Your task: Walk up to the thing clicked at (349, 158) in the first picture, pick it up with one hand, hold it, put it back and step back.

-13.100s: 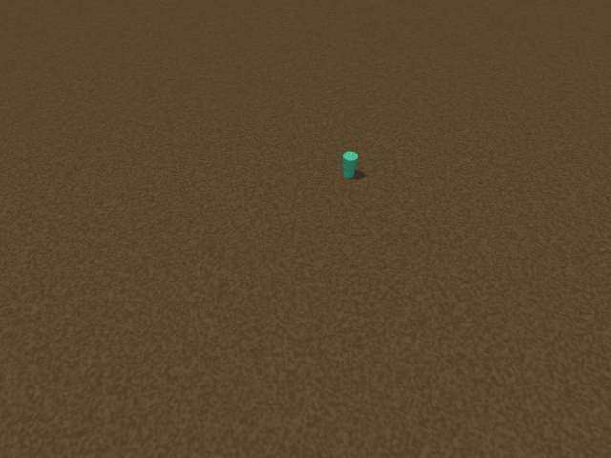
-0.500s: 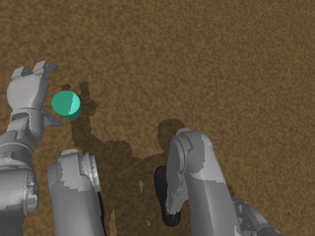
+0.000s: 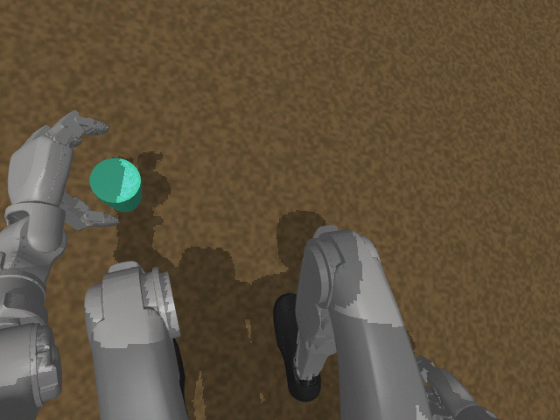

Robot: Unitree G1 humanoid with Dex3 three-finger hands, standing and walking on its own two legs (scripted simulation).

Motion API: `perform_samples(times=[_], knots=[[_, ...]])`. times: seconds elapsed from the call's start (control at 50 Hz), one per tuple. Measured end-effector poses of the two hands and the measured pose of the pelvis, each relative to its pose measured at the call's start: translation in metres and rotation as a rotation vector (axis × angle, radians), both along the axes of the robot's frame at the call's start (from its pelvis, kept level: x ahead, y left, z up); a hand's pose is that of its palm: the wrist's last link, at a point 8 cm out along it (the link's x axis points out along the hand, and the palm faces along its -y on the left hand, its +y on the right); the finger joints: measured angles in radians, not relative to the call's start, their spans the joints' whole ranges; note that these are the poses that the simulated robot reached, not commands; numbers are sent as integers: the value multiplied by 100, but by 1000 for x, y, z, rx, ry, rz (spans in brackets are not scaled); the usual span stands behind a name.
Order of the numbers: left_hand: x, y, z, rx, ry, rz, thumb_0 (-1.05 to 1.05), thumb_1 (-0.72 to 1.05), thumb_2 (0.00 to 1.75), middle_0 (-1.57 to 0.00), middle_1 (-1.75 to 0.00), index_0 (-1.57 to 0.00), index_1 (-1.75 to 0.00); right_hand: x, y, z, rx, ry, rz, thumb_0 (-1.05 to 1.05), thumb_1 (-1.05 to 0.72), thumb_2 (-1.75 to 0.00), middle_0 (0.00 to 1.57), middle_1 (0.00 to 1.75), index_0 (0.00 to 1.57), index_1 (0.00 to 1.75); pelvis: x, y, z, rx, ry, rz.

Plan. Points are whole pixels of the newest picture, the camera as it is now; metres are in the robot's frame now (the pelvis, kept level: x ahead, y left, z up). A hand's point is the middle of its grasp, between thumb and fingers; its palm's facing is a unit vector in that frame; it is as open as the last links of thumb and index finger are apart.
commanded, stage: lift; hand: left
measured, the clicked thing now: (121, 190) +0.47 +0.19 -0.27
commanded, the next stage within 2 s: go down in 0.26 s
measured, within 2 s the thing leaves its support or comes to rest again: neither
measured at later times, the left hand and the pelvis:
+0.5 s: hand (37, 145) +0.43 +0.22 +0.02, palm faces +0.08 -0.90 -0.42, open 12.0 cm; pelvis +0.00 +0.00 +0.07, yaw +4 degrees
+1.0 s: hand out of the picture +0.44 +0.26 +0.11, palm faces -0.04 -0.81 -0.59, open 15.5 cm; pelvis +0.01 +0.00 +0.14, yaw +5 degrees
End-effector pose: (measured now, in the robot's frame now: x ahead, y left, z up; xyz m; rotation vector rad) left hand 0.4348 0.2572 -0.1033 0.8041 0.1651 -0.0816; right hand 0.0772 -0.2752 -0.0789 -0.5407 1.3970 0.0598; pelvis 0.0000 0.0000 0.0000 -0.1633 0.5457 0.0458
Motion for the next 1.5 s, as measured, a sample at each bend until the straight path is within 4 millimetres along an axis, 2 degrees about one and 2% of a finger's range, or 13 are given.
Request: perform_samples(times=[0.08, 0.16, 0.26, 0.36, 0.46, 0.54, 0.66, 0.82, 1.16, 1.34, 1.5], knots=[[11, 13, 27, 4, -32, 48, -1, -44, 67, -48, -86, -54, -81, 14, 5, 0, 20, -27, 11, 1, -93, -90, 20, 30, 20, 30, 1, 1, 6, 7, 19, 9], [15, 12, 53, -30, -9, 63, -1, -30, 65, -62, -84, -66, -80, 28, 12, 5, 56, -78, -3, 0, -94, -90, 20, 30, 20, 30, 4, 1, 18, 10, 36, 14], [0, 0, 79, -158, 13, 71, 0, -19, 65, -66, -87, -72, -82, 40, 18, 15, 102, -130, -36, 0, -94, -90, 21, 30, 20, 30, 7, 1, 35, 24, 46, 17], [-14, -2, 103, -291, -42, 110, 0, -22, 71, -67, -98, -74, -92, 52, 20, 22, 115, -166, -49, 0, -94, -90, 21, 30, 20, 30, 5, -1, 47, 38, 44, 19], [-26, 5, 134, -353, -112, 161, 0, -33, 75, -55, -100, -63, -93, 65, 23, 29, 116, -197, -64, 1, -92, -90, 21, 30, 20, 30, 3, -2, 61, 53, 43, 25], [-31, 15, 158, -356, -105, 211, 0, -44, 69, -38, -88, -45, -82, 76, 26, 42, 123, -225, -75, 1, -91, -89, 21, 30, 20, 30, 3, -3, 77, 66, 47, 28], [-27, 31, 185, -335, -63, 223, -1, -55, 64, -18, -74, -23, -69, 86, 24, 63, 115, -262, -86, 1, -90, -89, 21, 30, 20, 30, 4, -5, 98, 75, 46, 28], [-16, 44, 216, -244, -40, 160, -1, -59, 66, -8, -72, -11, -68, 82, 13, 86, 74, -260, -118, 1, -90, -88, 21, 30, 20, 30, 7, -3, 116, 75, 47, 30], [-6, 46, 269, -100, 11, 99, -1, -59, 75, -6, -81, -9, -77, 51, 13, 131, 59, -224, -195, 1, -90, -88, 21, 30, 20, 30, 10, -2, 159, 77, 21, 33], [-6, 50, 286, -50, 38, 76, -1, -59, 75, -6, -81, -9, -76, 43, 13, 150, 53, -223, -205, 1, -90, -88, 21, 30, 20, 30, 10, 0, 176, 75, 9, 33], [-4, 51, 296, -18, 46, 54, -1, -60, 72, -6, -79, -9, -74, 43, 15, 164, 48, -221, -204, 1, -90, -88, 21, 30, 20, 30, 13, 2, 189, 72, 4, 36]])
